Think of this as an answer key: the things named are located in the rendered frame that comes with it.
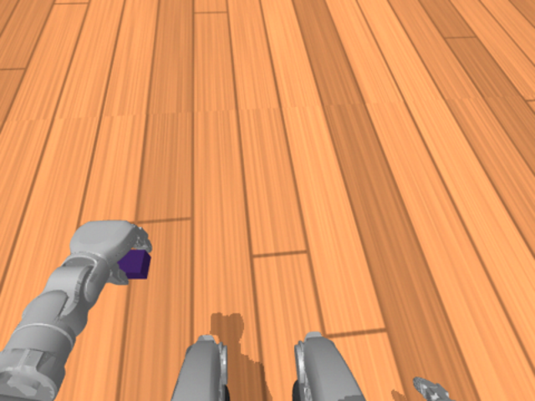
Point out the small box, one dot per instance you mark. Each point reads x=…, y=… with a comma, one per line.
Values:
x=135, y=264

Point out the left robot arm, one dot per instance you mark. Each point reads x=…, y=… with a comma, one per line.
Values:
x=32, y=362

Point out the right robot hand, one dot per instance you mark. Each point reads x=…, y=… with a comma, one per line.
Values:
x=430, y=391

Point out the left robot hand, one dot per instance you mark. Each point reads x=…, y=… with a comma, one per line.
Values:
x=110, y=240

